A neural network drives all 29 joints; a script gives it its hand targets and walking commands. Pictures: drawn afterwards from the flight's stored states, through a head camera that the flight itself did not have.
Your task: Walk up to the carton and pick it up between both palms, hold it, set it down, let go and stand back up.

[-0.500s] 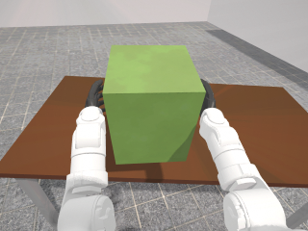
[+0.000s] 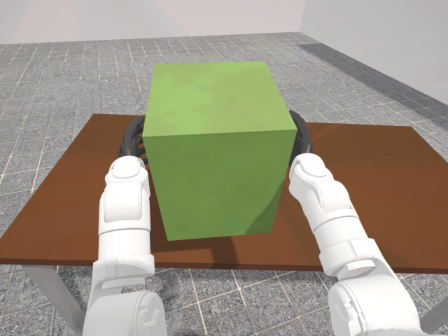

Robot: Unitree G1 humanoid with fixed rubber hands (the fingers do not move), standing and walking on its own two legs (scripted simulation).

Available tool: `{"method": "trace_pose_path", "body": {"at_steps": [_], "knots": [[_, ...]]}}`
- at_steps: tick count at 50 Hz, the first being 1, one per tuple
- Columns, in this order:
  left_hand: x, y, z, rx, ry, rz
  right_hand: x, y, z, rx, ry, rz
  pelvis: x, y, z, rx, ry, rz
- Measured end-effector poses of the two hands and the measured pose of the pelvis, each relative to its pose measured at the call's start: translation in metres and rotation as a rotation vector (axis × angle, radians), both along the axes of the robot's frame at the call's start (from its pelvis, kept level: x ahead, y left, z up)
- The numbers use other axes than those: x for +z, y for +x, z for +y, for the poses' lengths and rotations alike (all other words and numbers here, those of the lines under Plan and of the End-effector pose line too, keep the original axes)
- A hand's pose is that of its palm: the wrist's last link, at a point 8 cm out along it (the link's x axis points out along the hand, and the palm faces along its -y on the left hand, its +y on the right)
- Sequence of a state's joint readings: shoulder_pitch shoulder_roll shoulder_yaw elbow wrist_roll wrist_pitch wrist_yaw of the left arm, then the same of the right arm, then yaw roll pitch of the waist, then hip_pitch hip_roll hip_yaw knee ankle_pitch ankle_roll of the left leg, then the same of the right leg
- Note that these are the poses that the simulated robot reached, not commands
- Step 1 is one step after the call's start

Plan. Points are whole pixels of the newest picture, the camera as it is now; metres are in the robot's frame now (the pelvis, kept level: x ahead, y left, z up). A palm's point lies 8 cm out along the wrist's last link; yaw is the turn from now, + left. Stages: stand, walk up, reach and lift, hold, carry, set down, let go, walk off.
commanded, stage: reach and lift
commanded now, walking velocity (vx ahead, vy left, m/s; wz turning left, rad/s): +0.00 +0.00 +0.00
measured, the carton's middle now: (215, 152) +0.41 +0.00 +0.17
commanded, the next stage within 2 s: hold in 0.02 s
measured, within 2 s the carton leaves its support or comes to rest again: neither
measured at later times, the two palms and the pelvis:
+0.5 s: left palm (115, 149) +0.36 +0.16 +0.22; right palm (295, 142) +0.36 -0.13 +0.22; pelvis -0.01 +0.00 +0.00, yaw +0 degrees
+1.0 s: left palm (119, 153) +0.36 +0.15 +0.21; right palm (298, 143) +0.36 -0.14 +0.22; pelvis +0.00 -0.01 +0.00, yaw +0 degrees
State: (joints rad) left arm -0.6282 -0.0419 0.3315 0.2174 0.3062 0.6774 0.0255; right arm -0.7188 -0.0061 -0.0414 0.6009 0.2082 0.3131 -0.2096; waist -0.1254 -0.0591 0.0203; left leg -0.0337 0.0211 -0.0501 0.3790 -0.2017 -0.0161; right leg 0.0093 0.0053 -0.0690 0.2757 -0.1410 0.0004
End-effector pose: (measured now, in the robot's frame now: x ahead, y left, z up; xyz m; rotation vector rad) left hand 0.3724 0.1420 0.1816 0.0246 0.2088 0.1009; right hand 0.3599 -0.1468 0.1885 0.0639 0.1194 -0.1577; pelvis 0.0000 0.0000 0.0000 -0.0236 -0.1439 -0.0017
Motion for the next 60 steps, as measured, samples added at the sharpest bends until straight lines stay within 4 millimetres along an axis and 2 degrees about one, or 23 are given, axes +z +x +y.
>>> {"method": "trace_pose_path", "body": {"at_steps": [6,12,21,36,60], "knots": [[0.011,-0.002,0.000,0.004,0.001,-0.025,0.011,-0.001,0.000,0.002,0.002,-0.025,0.000,-0.002,0.000,-0.003,0.000,0.006],[0.029,-0.012,0.007,0.031,0.006,-0.057,0.027,-0.004,0.007,0.026,0.008,-0.057,0.000,-0.003,0.000,-0.015,0.002,-0.009],[0.036,-0.018,0.017,0.050,0.004,-0.036,0.032,-0.004,0.017,0.041,0.026,-0.037,0.000,-0.006,-0.001,-0.001,0.005,-0.022],[0.034,-0.013,0.009,0.028,0.004,-0.034,0.030,-0.005,0.008,0.023,0.014,-0.034,0.000,-0.007,-0.004,-0.003,0.005,-0.013],[0.024,-0.019,0.010,0.031,-0.021,-0.028,0.031,-0.008,0.010,0.027,0.009,-0.028,-0.001,-0.004,-0.007,0.004,0.003,-0.022]]}}
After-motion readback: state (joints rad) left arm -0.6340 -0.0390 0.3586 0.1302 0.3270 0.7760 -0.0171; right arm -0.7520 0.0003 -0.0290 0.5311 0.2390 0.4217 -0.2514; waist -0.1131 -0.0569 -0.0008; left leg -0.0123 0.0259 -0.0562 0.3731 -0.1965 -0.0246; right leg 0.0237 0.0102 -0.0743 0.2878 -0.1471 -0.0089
